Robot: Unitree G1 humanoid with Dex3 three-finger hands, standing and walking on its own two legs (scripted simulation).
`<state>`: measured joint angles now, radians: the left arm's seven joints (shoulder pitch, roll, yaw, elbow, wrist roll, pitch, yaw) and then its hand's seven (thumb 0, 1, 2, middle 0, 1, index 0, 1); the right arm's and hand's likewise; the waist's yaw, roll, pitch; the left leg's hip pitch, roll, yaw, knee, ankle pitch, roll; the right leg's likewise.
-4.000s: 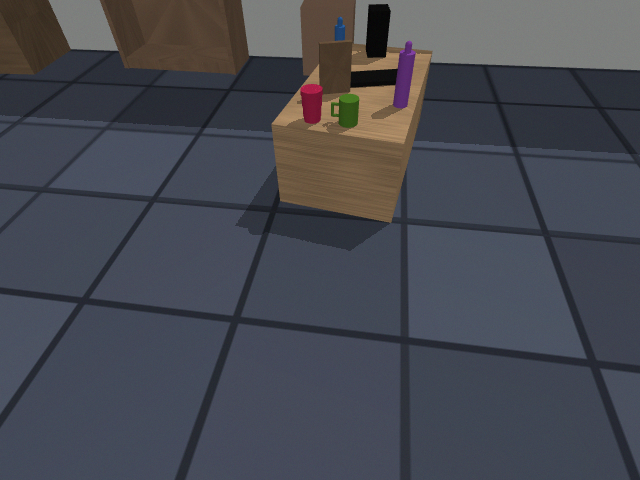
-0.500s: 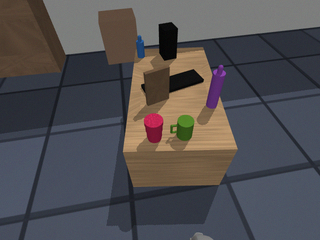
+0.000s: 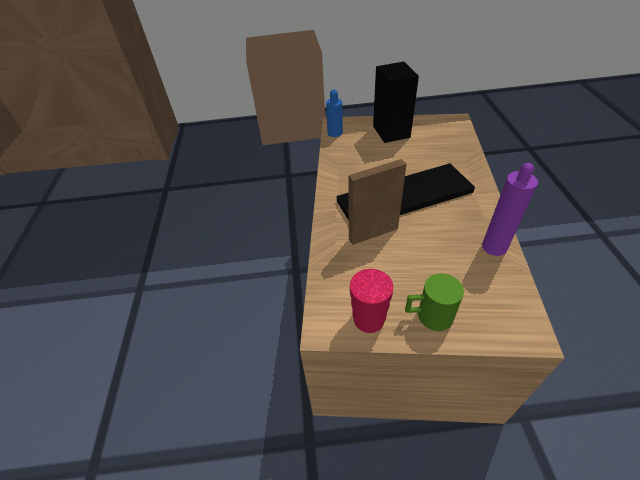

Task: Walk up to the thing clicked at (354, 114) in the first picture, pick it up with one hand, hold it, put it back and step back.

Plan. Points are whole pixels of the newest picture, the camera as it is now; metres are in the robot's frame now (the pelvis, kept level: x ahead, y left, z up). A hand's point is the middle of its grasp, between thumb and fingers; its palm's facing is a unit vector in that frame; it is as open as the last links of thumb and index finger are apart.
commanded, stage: walk up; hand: right
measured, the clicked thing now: (432, 303) +0.56 -0.20 -0.27
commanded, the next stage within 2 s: stand in 1.92 s
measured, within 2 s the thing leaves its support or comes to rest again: neither
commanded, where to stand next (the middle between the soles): +0.16 +0.02 m, yaw -3 degrees
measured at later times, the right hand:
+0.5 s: hand out of the picture +0.15 -0.21 -0.16, palm faces +0.03 +0.93 -0.36, open 7.4 cm
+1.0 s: hand out of the picture +0.14 -0.23 -0.14, palm faces +0.01 +0.92 -0.39, open 7.4 cm
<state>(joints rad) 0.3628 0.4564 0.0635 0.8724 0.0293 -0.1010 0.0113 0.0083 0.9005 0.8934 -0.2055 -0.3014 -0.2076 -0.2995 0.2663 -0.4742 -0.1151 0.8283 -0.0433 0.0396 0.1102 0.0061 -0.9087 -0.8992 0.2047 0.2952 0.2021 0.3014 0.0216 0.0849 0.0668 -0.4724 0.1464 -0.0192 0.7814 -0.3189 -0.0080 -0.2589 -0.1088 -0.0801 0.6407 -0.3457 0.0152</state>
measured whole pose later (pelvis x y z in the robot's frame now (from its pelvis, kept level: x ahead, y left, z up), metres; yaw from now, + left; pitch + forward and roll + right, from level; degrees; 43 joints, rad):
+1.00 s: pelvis +0.09 +0.05 +0.02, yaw -3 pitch -2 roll +1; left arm 0.09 0.36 0.02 1.07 0.01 0.02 -0.04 0.01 0.91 0.89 -0.20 -0.30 -0.20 -0.30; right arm 0.15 -0.40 -0.01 1.07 -0.02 -0.03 0.00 0.01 -0.91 -0.90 0.21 0.30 0.20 0.30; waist 0.00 -0.02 0.07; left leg -0.20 0.04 0.05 0.50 -0.27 -0.02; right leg -0.32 -0.01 -0.04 0.51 -0.17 -0.03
